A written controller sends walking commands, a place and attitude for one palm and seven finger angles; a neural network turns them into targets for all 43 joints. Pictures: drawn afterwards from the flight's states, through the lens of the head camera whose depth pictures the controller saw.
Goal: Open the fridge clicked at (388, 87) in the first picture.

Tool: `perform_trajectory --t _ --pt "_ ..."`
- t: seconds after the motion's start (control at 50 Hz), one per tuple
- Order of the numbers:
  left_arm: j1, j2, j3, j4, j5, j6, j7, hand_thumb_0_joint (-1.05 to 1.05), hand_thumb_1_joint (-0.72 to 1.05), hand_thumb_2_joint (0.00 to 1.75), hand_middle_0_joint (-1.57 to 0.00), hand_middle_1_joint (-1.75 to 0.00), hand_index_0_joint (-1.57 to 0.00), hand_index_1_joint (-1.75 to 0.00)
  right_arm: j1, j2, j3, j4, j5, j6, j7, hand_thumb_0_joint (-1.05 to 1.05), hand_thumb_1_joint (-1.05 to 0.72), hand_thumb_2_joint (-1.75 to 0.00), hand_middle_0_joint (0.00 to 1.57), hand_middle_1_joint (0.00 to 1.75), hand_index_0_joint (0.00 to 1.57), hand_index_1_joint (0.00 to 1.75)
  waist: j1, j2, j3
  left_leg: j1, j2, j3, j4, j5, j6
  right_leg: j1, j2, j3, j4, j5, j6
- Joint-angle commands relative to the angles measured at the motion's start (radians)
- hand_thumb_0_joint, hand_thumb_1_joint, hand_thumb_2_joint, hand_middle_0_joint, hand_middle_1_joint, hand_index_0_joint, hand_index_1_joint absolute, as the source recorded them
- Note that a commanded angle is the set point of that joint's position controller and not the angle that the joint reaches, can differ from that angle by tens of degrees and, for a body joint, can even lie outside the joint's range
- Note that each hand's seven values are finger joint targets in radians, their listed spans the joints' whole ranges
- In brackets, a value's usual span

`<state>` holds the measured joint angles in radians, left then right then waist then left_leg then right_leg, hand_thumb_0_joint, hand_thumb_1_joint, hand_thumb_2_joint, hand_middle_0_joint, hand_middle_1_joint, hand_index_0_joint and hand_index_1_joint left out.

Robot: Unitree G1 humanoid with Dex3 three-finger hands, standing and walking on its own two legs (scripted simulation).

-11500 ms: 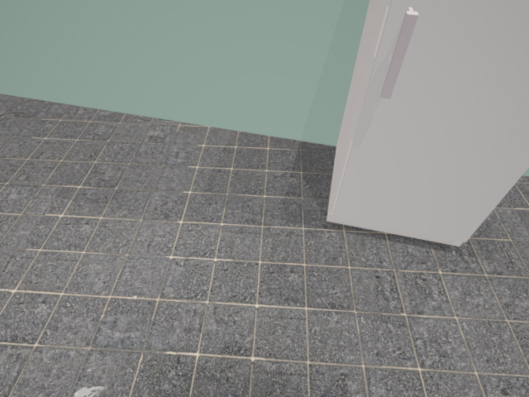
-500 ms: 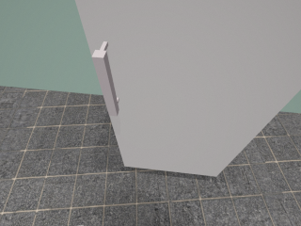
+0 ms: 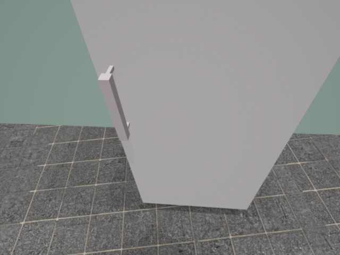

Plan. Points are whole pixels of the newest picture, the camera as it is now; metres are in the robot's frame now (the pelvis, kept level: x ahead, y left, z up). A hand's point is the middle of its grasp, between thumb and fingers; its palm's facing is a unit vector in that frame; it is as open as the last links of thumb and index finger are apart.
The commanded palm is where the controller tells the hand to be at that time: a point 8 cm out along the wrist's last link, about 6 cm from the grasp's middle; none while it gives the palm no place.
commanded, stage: come to a stop and stand still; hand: left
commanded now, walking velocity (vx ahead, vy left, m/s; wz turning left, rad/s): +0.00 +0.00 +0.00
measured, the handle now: (118, 106) +0.48 +0.18 +0.09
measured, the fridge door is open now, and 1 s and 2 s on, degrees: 0 0 0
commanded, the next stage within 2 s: look again from close up in 0.52 s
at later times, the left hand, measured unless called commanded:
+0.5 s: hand out of the picture +0.04 +0.18 -0.17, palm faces +0.01 -0.97 -0.22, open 7.3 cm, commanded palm none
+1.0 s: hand out of the picture +0.05 +0.19 -0.17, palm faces +0.02 -0.98 -0.22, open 7.4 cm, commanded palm none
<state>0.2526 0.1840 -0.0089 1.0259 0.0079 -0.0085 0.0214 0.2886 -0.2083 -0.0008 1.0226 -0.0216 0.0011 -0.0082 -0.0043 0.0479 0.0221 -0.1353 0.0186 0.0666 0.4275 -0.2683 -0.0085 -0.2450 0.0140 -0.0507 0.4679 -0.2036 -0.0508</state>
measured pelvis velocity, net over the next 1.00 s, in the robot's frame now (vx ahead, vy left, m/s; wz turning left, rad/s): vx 0.03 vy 0.01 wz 0.01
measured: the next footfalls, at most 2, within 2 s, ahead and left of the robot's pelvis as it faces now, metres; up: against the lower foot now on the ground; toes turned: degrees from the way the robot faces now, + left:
none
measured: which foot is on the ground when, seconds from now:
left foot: down 0.00-1.00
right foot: down 0.00-1.00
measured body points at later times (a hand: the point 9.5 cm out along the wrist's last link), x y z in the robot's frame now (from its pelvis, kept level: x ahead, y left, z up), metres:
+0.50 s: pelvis +0.02 +0.00 +0.00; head +0.04 -0.01 +0.45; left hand +0.04 +0.23 -0.15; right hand +0.01 -0.21 -0.17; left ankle -0.02 +0.12 -0.74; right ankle +0.03 -0.08 -0.74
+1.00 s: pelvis +0.03 +0.01 +0.00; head +0.04 +0.00 +0.45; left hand +0.05 +0.24 -0.15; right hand +0.04 -0.22 -0.16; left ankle -0.02 +0.12 -0.74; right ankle +0.03 -0.08 -0.74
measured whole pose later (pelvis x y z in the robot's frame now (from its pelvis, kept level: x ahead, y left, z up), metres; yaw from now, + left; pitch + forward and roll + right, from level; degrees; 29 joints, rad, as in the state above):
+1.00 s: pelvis +0.03 +0.01 +0.00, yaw +1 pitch -1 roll +1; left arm 0.22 0.18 -0.01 1.10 0.01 -0.02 0.02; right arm 0.25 -0.18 0.01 1.13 -0.02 -0.02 -0.03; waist 0.01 0.00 0.05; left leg -0.08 0.01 0.06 0.40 -0.30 0.00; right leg -0.20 0.00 -0.05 0.47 -0.25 -0.04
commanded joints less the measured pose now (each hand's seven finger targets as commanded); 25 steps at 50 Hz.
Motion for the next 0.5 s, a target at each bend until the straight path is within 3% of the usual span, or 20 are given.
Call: perform_trajectory --t 0.0,0.08,0.22,0.28,0.42,0.48 --pt "-0.002 0.146 0.032 -0.035 0.000 -0.027 0.007 0.00 0.90 0.90 -0.20 -0.30 -0.20 -0.30 0.063 -0.077 -0.007 -0.006 0.001 -0.022 -0.006 0.00 -0.90 -0.90 0.20 0.30 0.20 0.30 -0.009 -0.068 0.050 -0.085 0.064 -0.077 -0.087 -0.025 0.036 0.005 -0.131 0.184 -0.167 -0.159 -0.015" --pt "0.015 0.139 0.029 -0.004 -0.002 -0.031 0.008 0.00 0.90 0.90 -0.20 -0.30 -0.20 -0.30 0.085 -0.059 0.001 0.031 0.003 -0.026 -0.009 0.00 -0.90 -0.90 0.20 0.30 0.20 0.30 -0.004 -0.080 0.033 -0.085 0.069 -0.073 -0.088 0.011 0.032 0.051 -0.139 0.167 -0.147 -0.061 -0.019" --pt "0.031 0.117 0.021 0.043 -0.005 -0.032 0.012 0.00 0.90 0.90 -0.20 -0.30 -0.20 -0.30 0.107 -0.050 0.006 0.081 0.007 -0.033 -0.019 0.00 -0.90 -0.90 0.20 0.30 0.20 0.30 0.001 -0.040 0.016 -0.077 0.083 -0.074 -0.092 0.076 0.028 0.095 -0.140 0.140 -0.093 0.110 -0.018" --pt "0.033 0.108 0.019 0.053 -0.003 -0.032 0.014 0.00 0.90 0.90 -0.20 -0.30 -0.20 -0.30 0.110 -0.038 0.006 0.092 0.008 -0.034 -0.022 0.00 -0.90 -0.90 0.20 0.30 0.20 0.30 0.001 -0.056 0.024 -0.075 0.087 -0.075 -0.090 0.096 0.028 0.101 -0.139 0.130 -0.081 0.161 -0.017" --pt "0.037 0.100 0.020 0.059 -0.001 -0.031 0.016 0.00 0.90 0.90 -0.20 -0.30 -0.20 -0.30 0.097 -0.035 0.001 0.097 0.008 -0.034 -0.027 0.00 -0.90 -0.90 0.20 0.30 0.20 0.30 0.001 -0.030 0.017 -0.057 0.089 -0.071 -0.081 0.115 0.030 0.099 -0.138 0.132 -0.067 0.196 -0.016" --pt "0.033 0.094 0.020 0.058 0.002 -0.029 0.016 0.00 0.90 0.90 -0.20 -0.30 -0.20 -0.30 0.085 -0.026 -0.002 0.093 0.008 -0.031 -0.027 0.00 -0.90 -0.90 0.20 0.30 0.20 0.30 -0.001 -0.059 0.052 -0.060 0.087 -0.072 -0.085 0.095 0.031 0.071 -0.135 0.135 -0.078 0.172 -0.014"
